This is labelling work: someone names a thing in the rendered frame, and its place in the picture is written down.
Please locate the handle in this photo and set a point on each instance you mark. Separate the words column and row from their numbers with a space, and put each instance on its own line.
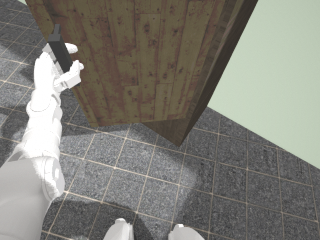
column 60, row 50

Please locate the right robot shin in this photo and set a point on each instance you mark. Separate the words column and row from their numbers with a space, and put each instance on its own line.
column 178, row 226

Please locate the robot left upper arm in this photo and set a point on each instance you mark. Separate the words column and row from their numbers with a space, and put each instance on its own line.
column 27, row 189

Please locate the left robot hand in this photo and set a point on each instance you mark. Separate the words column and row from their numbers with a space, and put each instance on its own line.
column 51, row 76

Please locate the left robot forearm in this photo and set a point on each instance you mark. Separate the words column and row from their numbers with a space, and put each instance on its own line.
column 44, row 129

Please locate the cupboard door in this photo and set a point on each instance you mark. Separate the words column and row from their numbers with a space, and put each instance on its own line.
column 142, row 58

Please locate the left robot thigh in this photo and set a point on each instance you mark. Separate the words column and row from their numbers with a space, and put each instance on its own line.
column 120, row 231

